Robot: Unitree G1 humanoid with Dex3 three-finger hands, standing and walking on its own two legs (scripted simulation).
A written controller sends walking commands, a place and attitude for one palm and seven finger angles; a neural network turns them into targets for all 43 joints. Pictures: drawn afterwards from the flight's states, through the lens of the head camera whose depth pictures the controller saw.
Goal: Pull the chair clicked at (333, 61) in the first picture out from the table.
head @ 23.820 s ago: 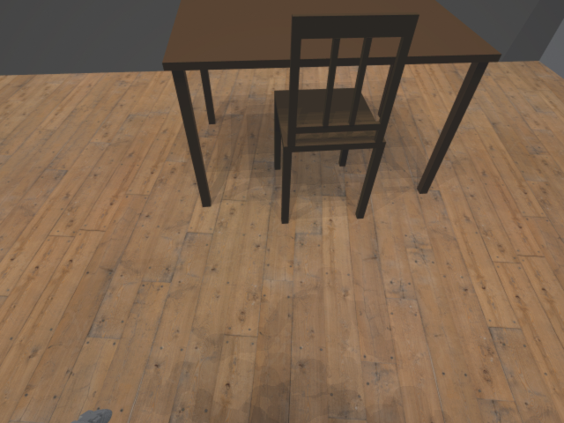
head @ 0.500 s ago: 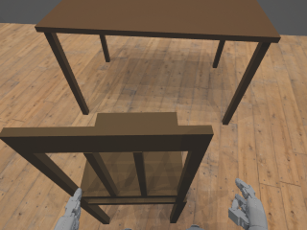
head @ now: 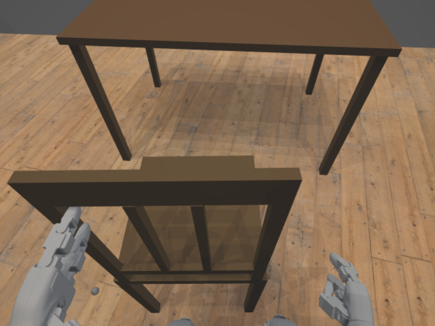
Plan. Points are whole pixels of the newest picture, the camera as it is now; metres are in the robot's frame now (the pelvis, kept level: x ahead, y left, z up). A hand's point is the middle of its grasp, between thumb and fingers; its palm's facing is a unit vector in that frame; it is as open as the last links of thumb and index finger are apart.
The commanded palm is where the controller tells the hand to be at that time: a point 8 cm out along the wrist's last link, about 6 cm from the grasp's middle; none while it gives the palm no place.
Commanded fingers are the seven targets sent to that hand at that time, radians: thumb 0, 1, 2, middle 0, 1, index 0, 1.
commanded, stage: draw the hand back to the body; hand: left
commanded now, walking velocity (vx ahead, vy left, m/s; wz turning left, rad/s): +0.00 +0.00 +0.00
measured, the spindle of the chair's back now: (152, 241) +0.27 +0.15 -0.01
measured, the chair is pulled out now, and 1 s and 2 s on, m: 0.59 0.59 0.59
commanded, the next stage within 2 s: step back with the hand held close in 1.10 s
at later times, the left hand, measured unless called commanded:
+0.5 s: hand (55, 270) +0.18 +0.23 +0.12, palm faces +0.20 -0.84 -0.50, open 11.4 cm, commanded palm +0.16 +0.28 +0.21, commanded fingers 0.00 0.54 0.73 -0.15 -0.22 -0.15 -0.22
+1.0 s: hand (44, 264) +0.18 +0.24 +0.13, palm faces +0.21 -0.80 -0.56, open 6.4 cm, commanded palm +0.18 +0.29 +0.25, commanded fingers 0.00 0.90 0.90 -0.20 -0.30 -0.20 -0.30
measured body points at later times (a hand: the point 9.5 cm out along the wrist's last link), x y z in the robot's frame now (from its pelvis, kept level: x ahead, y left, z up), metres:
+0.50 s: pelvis +0.03 -0.01 +0.06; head +0.04 -0.04 +0.51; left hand +0.16 +0.27 +0.15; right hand +0.22 -0.23 -0.03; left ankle -0.02 +0.14 -0.67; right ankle +0.03 -0.14 -0.67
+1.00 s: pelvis +0.04 -0.02 +0.07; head +0.06 -0.05 +0.51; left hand +0.17 +0.28 +0.16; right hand +0.24 -0.23 -0.03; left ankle -0.02 +0.14 -0.67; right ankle +0.03 -0.14 -0.67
